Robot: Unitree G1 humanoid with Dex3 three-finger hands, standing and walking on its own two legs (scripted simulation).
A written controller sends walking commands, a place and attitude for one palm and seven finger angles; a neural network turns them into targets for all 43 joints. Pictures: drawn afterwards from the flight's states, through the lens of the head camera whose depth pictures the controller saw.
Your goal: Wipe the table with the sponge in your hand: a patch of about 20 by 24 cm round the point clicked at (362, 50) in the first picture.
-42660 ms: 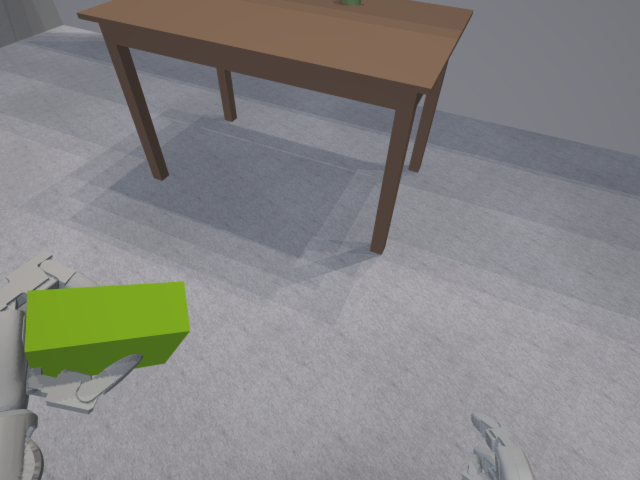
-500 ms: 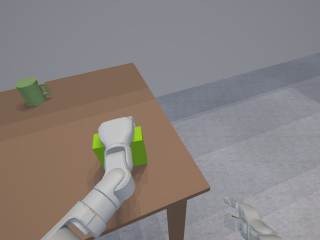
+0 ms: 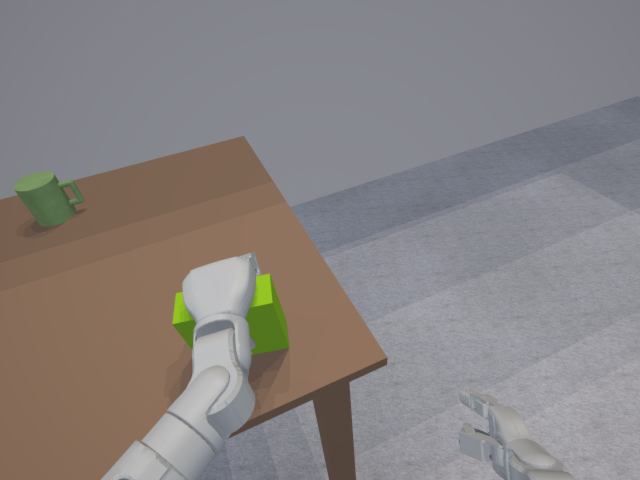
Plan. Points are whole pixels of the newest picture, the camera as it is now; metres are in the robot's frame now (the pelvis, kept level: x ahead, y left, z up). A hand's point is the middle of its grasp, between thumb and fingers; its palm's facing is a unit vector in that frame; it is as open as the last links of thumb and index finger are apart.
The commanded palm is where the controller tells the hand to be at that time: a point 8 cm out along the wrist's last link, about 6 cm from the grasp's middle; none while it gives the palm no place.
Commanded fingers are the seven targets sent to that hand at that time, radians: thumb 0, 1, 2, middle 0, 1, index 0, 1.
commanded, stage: wipe back along the third lane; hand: left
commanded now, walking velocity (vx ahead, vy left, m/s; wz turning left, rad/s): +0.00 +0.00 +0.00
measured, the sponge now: (239, 328) +0.31 +0.16 +0.03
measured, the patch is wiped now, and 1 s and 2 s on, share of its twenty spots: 0.95 0.95 0.95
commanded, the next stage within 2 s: slide back across to the middle lane in 0.16 s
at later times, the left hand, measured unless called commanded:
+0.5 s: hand (234, 327) +0.28 +0.14 +0.09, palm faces +0.12 -0.25 -0.96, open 9.4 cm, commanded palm +0.22 +0.16 +0.13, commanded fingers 0.00 0.10 1.30 -1.20 -1.60 -1.20 -1.60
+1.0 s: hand (192, 346) +0.25 +0.18 +0.09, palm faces +0.11 -0.28 -0.95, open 9.4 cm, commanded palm +0.20 +0.21 +0.14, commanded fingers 0.00 0.10 1.30 -1.20 -1.60 -1.20 -1.60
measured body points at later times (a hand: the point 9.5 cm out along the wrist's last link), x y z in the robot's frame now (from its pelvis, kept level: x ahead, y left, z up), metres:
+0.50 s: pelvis +0.00 -0.03 +0.00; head -0.04 -0.08 +0.45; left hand +0.27 +0.15 +0.14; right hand +0.24 -0.24 -0.08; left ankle -0.02 +0.10 -0.74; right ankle -0.01 -0.08 -0.74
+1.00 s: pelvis -0.01 -0.02 +0.00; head -0.04 -0.07 +0.45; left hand +0.24 +0.20 +0.14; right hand +0.23 -0.25 -0.07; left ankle -0.02 +0.10 -0.74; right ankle -0.01 -0.08 -0.74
